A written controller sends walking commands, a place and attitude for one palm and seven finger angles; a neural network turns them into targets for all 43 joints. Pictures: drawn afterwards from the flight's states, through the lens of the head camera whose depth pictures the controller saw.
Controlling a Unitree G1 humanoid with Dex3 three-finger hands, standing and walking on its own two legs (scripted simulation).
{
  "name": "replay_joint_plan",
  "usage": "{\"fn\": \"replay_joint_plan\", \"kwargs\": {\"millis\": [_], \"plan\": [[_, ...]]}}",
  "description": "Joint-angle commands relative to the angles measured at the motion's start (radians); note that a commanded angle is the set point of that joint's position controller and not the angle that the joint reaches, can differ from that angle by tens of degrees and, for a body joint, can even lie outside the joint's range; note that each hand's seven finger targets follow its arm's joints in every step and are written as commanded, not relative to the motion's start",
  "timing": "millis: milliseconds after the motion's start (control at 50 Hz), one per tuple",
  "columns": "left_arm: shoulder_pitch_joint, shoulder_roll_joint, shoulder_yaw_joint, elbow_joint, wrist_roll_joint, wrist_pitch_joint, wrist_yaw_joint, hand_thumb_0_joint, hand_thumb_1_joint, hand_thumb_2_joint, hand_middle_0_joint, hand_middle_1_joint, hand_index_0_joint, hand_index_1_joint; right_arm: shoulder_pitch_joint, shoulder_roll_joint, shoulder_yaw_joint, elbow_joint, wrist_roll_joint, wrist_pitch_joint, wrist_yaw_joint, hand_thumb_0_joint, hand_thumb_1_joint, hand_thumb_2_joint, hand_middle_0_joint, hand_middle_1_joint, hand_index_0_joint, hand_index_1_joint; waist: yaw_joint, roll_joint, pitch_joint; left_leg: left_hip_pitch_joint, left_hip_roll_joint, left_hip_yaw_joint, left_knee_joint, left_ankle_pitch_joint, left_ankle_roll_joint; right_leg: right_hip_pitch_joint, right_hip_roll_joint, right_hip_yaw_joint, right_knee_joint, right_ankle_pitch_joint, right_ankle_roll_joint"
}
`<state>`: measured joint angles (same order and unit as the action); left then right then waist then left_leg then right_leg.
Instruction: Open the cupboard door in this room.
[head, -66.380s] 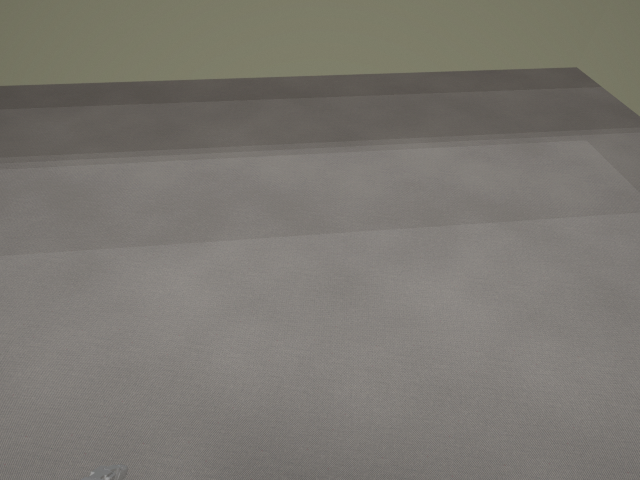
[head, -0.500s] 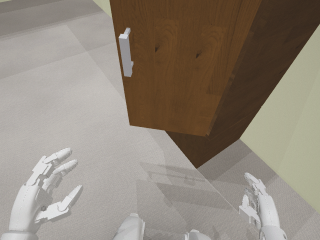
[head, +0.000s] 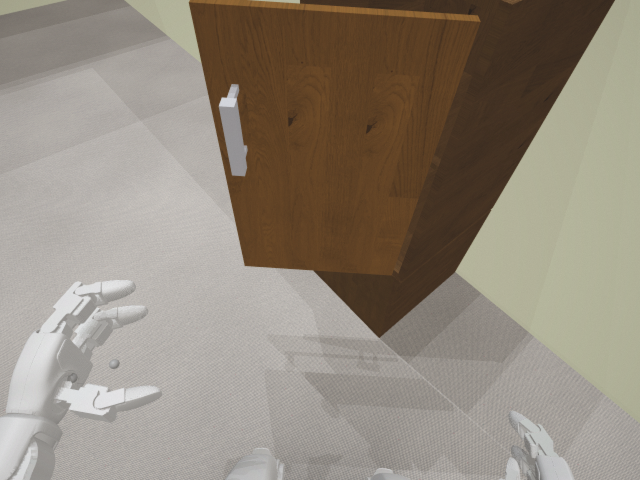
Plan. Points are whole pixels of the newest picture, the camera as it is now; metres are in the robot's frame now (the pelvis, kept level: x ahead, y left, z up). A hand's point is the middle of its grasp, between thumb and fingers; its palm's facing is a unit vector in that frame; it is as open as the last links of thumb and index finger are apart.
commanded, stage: raise the hand with hooked fingers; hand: left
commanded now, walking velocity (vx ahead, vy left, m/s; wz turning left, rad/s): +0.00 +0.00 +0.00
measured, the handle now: (236, 131) +0.58 +0.17 +0.09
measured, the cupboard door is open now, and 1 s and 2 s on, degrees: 47 47 47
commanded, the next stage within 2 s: move the hooked fingers beside the handle in 1.06 s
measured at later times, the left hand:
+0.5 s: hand (57, 303) +0.28 +0.30 +0.09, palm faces +0.03 -1.00 -0.04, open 13.9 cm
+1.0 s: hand (75, 288) +0.29 +0.29 +0.10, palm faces +0.03 -1.00 -0.03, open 13.9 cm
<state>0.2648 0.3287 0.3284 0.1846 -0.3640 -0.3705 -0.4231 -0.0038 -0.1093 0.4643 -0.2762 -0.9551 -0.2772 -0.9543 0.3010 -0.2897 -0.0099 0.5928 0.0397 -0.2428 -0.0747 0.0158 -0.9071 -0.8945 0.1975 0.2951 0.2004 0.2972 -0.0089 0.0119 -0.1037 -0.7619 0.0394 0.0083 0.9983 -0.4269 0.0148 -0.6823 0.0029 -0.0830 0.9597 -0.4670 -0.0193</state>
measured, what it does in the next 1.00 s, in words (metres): stands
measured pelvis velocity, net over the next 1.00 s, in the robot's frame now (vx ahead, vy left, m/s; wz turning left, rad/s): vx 0.01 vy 0.01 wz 0.00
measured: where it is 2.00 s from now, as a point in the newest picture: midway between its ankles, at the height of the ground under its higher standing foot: outside the picture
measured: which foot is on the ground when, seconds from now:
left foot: down 0.00-1.00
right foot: down 0.00-1.00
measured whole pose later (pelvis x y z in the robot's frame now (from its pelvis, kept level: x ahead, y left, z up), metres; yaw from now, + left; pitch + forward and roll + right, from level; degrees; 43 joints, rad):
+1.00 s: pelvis +0.01 +0.01 +0.02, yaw +0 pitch +8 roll -2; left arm -0.03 0.42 0.42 0.39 -0.35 -0.23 -0.49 -0.02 -0.50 0.30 -0.30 -1.20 -0.30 -1.20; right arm 0.30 -0.28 0.05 0.56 0.04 -0.18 -0.08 0.01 -0.91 -0.89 0.20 0.30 0.20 0.30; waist 0.00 0.02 -0.08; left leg -0.61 0.03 0.02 0.86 -0.38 0.03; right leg -0.53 0.00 -0.07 0.80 -0.40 0.00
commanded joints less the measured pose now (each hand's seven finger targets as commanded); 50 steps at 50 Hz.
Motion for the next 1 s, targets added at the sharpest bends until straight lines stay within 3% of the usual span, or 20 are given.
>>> {"fn": "replay_joint_plan", "kwargs": {"millis": [0, 140, 280, 320, 360, 420, 500, 560, 640, 700, 740, 800, 880, 980], "plan": [[-0.135, 0.226, 0.125, -0.193, -0.022, -0.048, 0.014, 0.0, -0.337, 0.37, -0.288, -1.095, -0.288, -1.095, -0.061, -0.12, -0.033, -0.165, 0.006, -0.064, -0.008, 0.0, -0.9, -0.9, 0.2, 0.3, 0.2, 0.3, 0.018, 0.081, -0.175, 0.217, -0.03, -0.054, -0.192, 0.167, 0.014, 0.067, 0.026, 0.029, -0.173, 0.125, -0.006], [-0.238, 0.234, 0.11, -0.173, -0.013, 0.025, -0.008, 0.0, -0.5, 0.3, -0.3, -1.2, -0.3, -1.2, -0.062, -0.127, -0.019, -0.188, 0.009, -0.044, -0.005, 0.0, -0.9, -0.9, 0.2, 0.3, 0.2, 0.3, 0.01, 0.107, -0.169, 0.277, -0.024, -0.071, -0.237, 0.176, 0.003, 0.073, 0.033, 0.004, -0.187, 0.153, -0.009], [-0.375, 0.269, 0.126, -0.118, -0.007, 0.072, -0.029, 0.0, -0.5, 0.3, -0.3, -1.2, -0.3, -1.2, -0.065, -0.13, -0.008, -0.189, 0.009, -0.029, -0.017, 0.0, -0.9, -0.9, 0.2, 0.3, 0.2, 0.3, 0.002, 0.093, -0.162, 0.316, -0.021, -0.094, -0.273, 0.155, -0.004, 0.072, 0.037, -0.003, -0.204, 0.147, -0.012], [-0.415, 0.291, 0.134, -0.118, -0.002, 0.079, -0.039, 0.0, -0.5, 0.3, -0.3, -1.2, -0.3, -1.2, -0.066, -0.131, -0.003, -0.189, 0.009, -0.024, -0.018, 0.0, -0.9, -0.9, 0.2, 0.3, 0.2, 0.3, 0.008, 0.134, -0.186, 0.349, -0.021, -0.092, -0.277, 0.184, -0.009, 0.085, 0.038, -0.002, -0.206, 0.16, -0.017], [-0.428, 0.301, 0.146, -0.104, -0.005, 0.086, -0.044, 0.0, -0.5, 0.3, -0.3, -1.2, -0.3, -1.2, -0.064, -0.13, -0.004, -0.187, 0.009, -0.023, -0.02, 0.0, -0.9, -0.9, 0.2, 0.3, 0.2, 0.3, 0.011, 0.108, -0.199, 0.368, -0.018, -0.101, -0.282, 0.223, -0.012, 0.097, 0.038, -0.007, -0.21, 0.184, -0.017], [-0.477, 0.321, 0.147, -0.085, 0.002, 0.1, -0.051, 0.0, -0.5, 0.3, -0.3, -1.2, -0.3, -1.2, -0.06, -0.133, 0.0, -0.182, 0.01, -0.017, -0.022, 0.0, -0.9, -0.9, 0.2, 0.3, 0.2, 0.3, 0.008, 0.137, -0.194, 0.389, -0.017, -0.104, -0.294, 0.226, -0.015, 0.095, 0.039, -0.005, -0.22, 0.182, -0.018], [-0.517, 0.364, 0.187, -0.012, -0.009, 0.121, -0.061, 0.0, -0.5, 0.3, -0.3, -1.2, -0.3, -1.2, -0.056, -0.139, 0.0, -0.177, 0.01, -0.009, -0.029, 0.0, -0.9, -0.9, 0.2, 0.3, 0.2, 0.3, 0.014, 0.091, -0.173, 0.369, -0.021, -0.105, -0.311, 0.199, -0.013, 0.122, 0.04, -0.003, -0.241, 0.178, -0.021], [-0.542, 0.353, 0.169, 0.005, -0.006, 0.124, -0.078, 0.0, -0.5, 0.3, -0.3, -1.2, -0.3, -1.2, -0.053, -0.139, -0.002, -0.178, 0.013, -0.006, -0.029, 0.0, -0.9, -0.9, 0.2, 0.3, 0.2, 0.3, 0.011, 0.12, -0.184, 0.394, -0.021, -0.1, -0.317, 0.223, -0.013, 0.121, 0.037, -0.003, -0.248, 0.189, -0.019], [-0.485, 0.333, 0.165, 0.027, -0.017, 0.124, -0.093, 0.0, -0.5, 0.3, -0.3, -1.2, -0.3, -1.2, -0.042, -0.141, -0.01, -0.183, 0.011, -0.003, -0.018, 0.0, -0.9, -0.9, 0.2, 0.3, 0.2, 0.3, 0.017, 0.089, -0.203, 0.392, -0.026, -0.077, -0.298, 0.284, -0.007, 0.143, 0.038, 0.002, -0.255, 0.241, -0.016], [-0.503, 0.353, 0.184, 0.046, -0.019, 0.122, -0.085, 0.0, -0.5, 0.3, -0.3, -1.2, -0.3, -1.2, -0.04, -0.144, -0.011, -0.182, 0.009, 0.005, -0.016, 0.0, -0.9, -0.9, 0.2, 0.3, 0.2, 0.3, 0.014, 0.061, -0.152, 0.346, -0.03, -0.073, -0.301, 0.233, -0.003, 0.138, 0.039, 0.006, -0.26, 0.213, -0.019], [-0.515, 0.36, 0.189, 0.011, -0.016, 0.105, -0.077, 0.0, -0.5, 0.3, -0.3, -1.2, -0.3, -1.2, -0.043, -0.141, -0.013, -0.186, 0.011, 0.006, -0.015, 0.0, -0.9, -0.9, 0.2, 0.3, 0.2, 0.3, 0.015, 0.107, -0.179, 0.367, -0.03, -0.067, -0.301, 0.235, -0.003, 0.139, 0.038, 0.01, -0.259, 0.212, -0.018], [-0.518, 0.385, 0.206, -0.011, -0.009, 0.085, -0.061, 0.0, -0.5, 0.3, -0.3, -1.2, -0.3, -1.2, -0.035, -0.141, -0.013, -0.182, 0.007, 0.007, -0.016, 0.0, -0.9, -0.9, 0.2, 0.3, 0.2, 0.3, 0.014, 0.093, -0.195, 0.367, -0.029, -0.063, -0.294, 0.243, 0.001, 0.156, 0.038, 0.015, -0.258, 0.219, -0.017], [-0.522, 0.365, 0.191, -0.028, -0.009, 0.064, -0.056, 0.0, -0.5, 0.3, -0.3, -1.2, -0.3, -1.2, -0.042, -0.134, -0.011, -0.176, 0.01, 0.006, -0.02, 0.0, -0.9, -0.9, 0.2, 0.3, 0.2, 0.3, 0.009, 0.139, -0.208, 0.382, -0.03, -0.058, -0.294, 0.25, 0.002, 0.154, 0.036, 0.018, -0.259, 0.227, -0.014], [-0.515, 0.351, 0.184, 0.028, -0.019, 0.081, -0.073, 0.0, -0.5, 0.3, -0.3, -1.2, -0.3, -1.2, -0.045, -0.135, -0.009, -0.169, 0.014, 0.008, -0.026, 0.0, -0.9, -0.9, 0.2, 0.3, 0.2, 0.3, 0.002, 0.078, -0.179, 0.349, -0.034, -0.05, -0.291, 0.225, 0.009, 0.159, 0.035, 0.024, -0.273, 0.228, -0.008]]}}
